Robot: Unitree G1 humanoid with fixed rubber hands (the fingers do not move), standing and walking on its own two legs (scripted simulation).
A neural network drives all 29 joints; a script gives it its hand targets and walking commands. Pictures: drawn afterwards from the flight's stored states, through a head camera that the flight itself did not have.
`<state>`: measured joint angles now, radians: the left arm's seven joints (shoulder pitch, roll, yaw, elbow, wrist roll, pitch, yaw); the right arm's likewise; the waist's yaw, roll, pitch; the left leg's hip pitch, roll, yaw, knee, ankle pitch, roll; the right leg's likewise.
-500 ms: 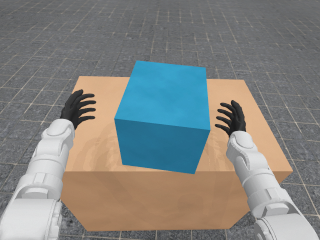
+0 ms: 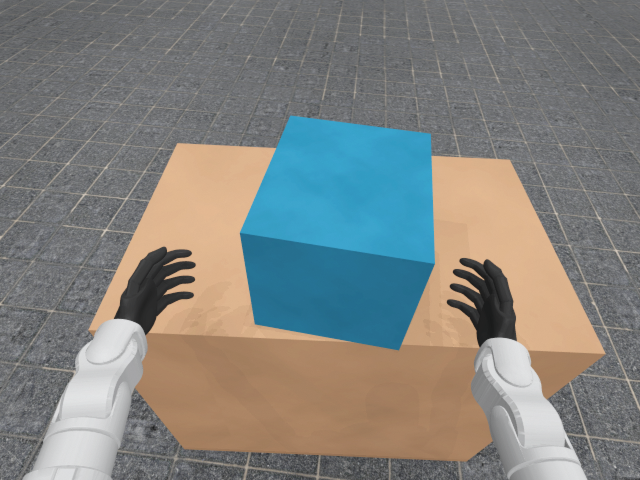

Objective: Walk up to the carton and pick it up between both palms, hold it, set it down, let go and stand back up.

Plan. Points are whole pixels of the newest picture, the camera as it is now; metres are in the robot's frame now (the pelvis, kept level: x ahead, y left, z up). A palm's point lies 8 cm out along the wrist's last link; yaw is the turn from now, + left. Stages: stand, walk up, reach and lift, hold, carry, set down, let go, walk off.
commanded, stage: set down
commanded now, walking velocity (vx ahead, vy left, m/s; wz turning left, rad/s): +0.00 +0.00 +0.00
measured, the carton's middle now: (342, 229) +0.48 -0.03 +0.02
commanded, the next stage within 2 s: let go in 1.74 s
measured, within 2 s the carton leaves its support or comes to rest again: neither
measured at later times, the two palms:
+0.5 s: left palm (114, 394) +0.23 +0.25 +0.01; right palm (487, 390) +0.22 -0.18 +0.01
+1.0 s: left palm (123, 430) +0.20 +0.24 -0.02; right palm (499, 419) +0.20 -0.20 -0.03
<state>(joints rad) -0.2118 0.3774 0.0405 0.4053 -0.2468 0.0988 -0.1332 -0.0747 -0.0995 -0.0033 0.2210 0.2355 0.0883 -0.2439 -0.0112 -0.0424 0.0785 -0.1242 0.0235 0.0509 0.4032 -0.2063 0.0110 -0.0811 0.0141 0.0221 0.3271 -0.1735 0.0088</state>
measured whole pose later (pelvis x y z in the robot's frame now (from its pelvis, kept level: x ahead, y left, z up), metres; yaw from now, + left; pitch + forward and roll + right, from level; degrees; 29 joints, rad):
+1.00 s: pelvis +0.03 +0.00 +0.00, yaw +0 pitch -6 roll -1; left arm 0.28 0.32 -0.01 0.26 -0.19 -0.01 -0.12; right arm 0.32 -0.12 0.00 0.26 0.13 -0.10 -0.14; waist 0.03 0.04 0.11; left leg -0.04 0.02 0.05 0.37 -0.24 0.00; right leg 0.00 0.01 0.02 0.30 -0.21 0.00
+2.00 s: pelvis +0.02 -0.02 +0.00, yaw +0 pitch -4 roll +0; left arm 0.16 0.19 -0.01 0.54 0.00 0.11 0.01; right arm 0.14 -0.18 -0.04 0.76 -0.03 -0.21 0.02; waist 0.01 -0.02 0.10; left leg -0.08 0.04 0.05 0.37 -0.22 -0.02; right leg -0.07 0.03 0.02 0.37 -0.23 -0.02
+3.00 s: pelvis -0.04 +0.00 -0.01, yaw +2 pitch -3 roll +0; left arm 0.39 0.24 0.00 0.76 0.02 -0.03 0.00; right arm 0.33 -0.26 -0.01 0.82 -0.01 -0.01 0.01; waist 0.00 0.02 0.03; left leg -0.25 -0.01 0.03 0.50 -0.19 0.03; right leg -0.23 -0.02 0.00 0.49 -0.21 0.02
